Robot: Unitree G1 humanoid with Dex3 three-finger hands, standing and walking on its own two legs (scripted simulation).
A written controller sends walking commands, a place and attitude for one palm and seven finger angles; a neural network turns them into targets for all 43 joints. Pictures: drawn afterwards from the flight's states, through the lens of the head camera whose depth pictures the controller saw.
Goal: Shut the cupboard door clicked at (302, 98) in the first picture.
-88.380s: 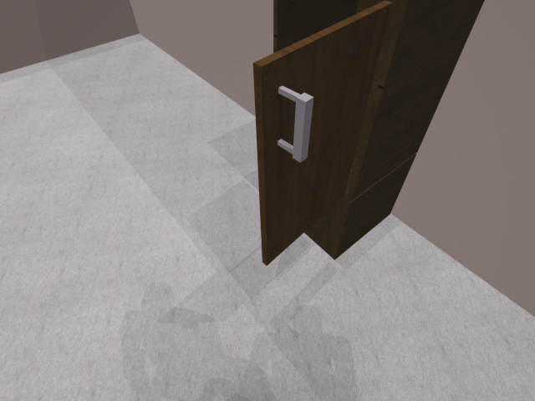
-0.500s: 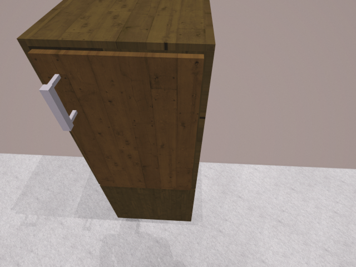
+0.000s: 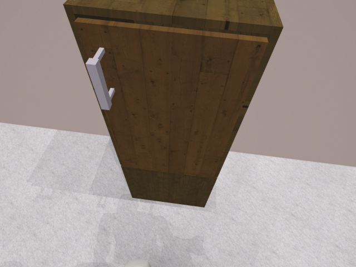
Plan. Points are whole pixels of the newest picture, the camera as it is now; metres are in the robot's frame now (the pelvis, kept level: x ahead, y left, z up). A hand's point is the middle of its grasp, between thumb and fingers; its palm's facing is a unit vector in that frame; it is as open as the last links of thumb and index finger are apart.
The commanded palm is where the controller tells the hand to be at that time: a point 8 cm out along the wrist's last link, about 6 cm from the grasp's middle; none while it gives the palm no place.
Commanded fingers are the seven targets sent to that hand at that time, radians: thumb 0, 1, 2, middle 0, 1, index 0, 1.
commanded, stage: come to a stop and stand still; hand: left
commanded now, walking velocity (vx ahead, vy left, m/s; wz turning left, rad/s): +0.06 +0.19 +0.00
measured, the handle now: (103, 80) +0.45 +0.24 +0.14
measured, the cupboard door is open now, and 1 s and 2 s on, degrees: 0 0 0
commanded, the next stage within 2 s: look again from close up in 1.64 s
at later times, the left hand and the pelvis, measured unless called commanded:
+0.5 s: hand out of the picture +0.08 +0.21 -0.16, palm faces -0.06 -0.98 -0.17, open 7.4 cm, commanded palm none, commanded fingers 0.00 0.90 0.90 -0.20 -0.30 -0.20 -0.30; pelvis -0.01 +0.04 +0.01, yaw -2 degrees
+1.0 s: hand out of the picture -0.04 +0.12 -0.16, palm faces +0.06 -0.99 -0.14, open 7.3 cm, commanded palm none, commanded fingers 0.00 0.90 0.90 -0.20 -0.30 -0.20 -0.30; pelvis -0.01 -0.02 +0.01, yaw +0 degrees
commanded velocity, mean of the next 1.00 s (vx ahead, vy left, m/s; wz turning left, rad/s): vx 0.00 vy -0.09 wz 0.00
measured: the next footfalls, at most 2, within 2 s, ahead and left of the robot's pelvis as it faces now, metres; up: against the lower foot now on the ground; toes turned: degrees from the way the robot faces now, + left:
left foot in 0.02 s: +0.06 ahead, +0.11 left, +0.00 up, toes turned +1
right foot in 0.58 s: +0.00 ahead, -0.10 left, +0.00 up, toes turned -3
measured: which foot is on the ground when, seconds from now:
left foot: up 0.00-0.00, down 0.02-1.00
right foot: down 0.00-0.02, up 0.04-0.56, down 0.58-1.00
